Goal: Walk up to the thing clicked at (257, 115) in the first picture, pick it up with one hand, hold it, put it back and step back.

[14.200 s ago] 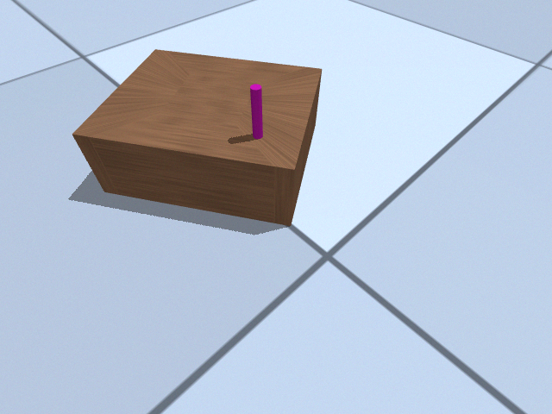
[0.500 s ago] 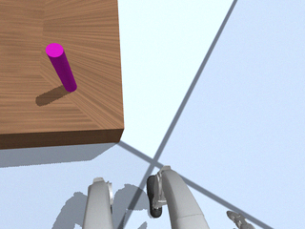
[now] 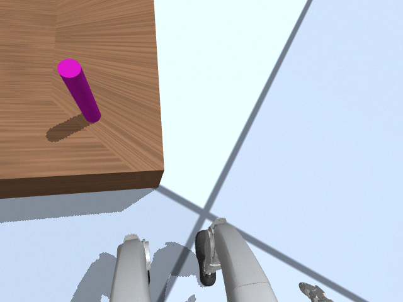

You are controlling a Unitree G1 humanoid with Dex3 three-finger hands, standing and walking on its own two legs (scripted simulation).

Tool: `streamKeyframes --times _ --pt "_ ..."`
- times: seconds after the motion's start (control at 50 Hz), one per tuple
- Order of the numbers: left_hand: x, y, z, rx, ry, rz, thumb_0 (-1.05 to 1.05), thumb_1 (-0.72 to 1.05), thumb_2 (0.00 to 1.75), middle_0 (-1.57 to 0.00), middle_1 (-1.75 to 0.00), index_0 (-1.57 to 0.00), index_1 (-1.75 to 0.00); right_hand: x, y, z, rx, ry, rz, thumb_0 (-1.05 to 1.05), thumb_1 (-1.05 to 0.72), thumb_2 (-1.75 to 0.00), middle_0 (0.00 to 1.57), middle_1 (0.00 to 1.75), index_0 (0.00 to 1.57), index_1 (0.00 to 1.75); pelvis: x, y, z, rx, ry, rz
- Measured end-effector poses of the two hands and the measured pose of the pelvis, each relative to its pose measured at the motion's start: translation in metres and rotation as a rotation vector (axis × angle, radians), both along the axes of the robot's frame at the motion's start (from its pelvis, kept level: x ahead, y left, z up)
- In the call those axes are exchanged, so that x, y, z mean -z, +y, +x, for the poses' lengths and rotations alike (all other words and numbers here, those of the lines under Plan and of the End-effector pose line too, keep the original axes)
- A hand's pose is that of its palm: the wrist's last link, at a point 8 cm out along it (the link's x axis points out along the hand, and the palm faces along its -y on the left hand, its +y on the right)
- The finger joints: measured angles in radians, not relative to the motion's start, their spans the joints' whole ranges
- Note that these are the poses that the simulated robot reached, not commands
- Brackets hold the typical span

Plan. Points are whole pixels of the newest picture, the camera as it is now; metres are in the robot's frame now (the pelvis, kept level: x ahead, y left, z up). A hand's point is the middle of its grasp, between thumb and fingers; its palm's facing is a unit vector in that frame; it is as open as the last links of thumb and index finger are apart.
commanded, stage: go down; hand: left
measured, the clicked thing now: (83, 96) +0.56 +0.21 -0.18
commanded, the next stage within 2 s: approach in 0.50 s
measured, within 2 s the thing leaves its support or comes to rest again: neither
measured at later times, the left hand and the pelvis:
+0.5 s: hand out of the picture +0.49 +0.40 +0.07, palm faces +0.29 -0.96 +0.00, open 17.5 cm; pelvis +0.00 +0.00 +0.00, yaw +0 degrees
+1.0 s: hand out of the picture +0.50 +0.36 -0.03, palm faces +0.24 -0.97 +0.04, open 17.7 cm; pelvis -0.01 +0.00 -0.04, yaw +0 degrees
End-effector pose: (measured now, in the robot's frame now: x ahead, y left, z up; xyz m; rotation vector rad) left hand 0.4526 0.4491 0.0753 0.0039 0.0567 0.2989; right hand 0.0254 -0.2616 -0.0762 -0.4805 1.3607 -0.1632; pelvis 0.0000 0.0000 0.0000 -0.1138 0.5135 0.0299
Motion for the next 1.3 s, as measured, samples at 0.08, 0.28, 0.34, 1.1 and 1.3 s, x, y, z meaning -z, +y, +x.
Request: streamKeyframes --times 0.08,0.28,0.34,1.1,1.3 --pt "0.002 -0.001 -0.004 0.001 -0.004 -0.007 -0.01 -0.55 0.11 -0.03 -0.09 -0.04 -0.09 -0.001 -0.001 0.002 -0.003 -0.006 -0.005 0.00 -0.89 -0.89 0.21 0.30 0.21 0.30 -0.001 0.000 0.000 -0.002 -0.004 0.002" --pt "0.003 0.002 -0.006 -0.003 -0.021 -0.003 -0.01 -0.54 0.11 -0.03 -0.09 -0.04 -0.09 0.000 -0.006 0.012 -0.028 -0.019 -0.019 0.00 -0.89 -0.89 0.21 0.30 0.21 0.30 0.001 -0.001 -0.001 -0.006 -0.002 0.000" --pt "0.002 0.002 -0.004 -0.001 -0.021 -0.005 -0.01 -0.54 0.11 -0.03 -0.09 -0.04 -0.09 0.000 -0.007 0.014 -0.033 -0.023 -0.021 0.00 -0.89 -0.89 0.20 0.30 0.21 0.30 0.002 -0.002 -0.001 -0.008 0.001 0.000" --pt "0.157 -0.062 0.028 0.065 -0.013 -0.064 -0.01 -0.61 0.05 -0.03 -0.08 -0.04 -0.06 0.075 -0.008 -0.007 -0.065 0.073 0.003 0.00 -0.87 -0.88 0.20 0.30 0.20 0.30 0.082 -0.002 -0.016 0.011 0.125 -0.011" --pt "0.236 -0.116 0.049 0.080 -0.015 -0.058 -0.01 -0.57 0.11 -0.01 -0.09 -0.02 -0.08 0.158 0.002 -0.037 -0.013 0.132 0.074 0.00 -0.89 -0.89 0.20 0.30 0.20 0.30 0.153 -0.007 -0.035 0.016 0.164 -0.007"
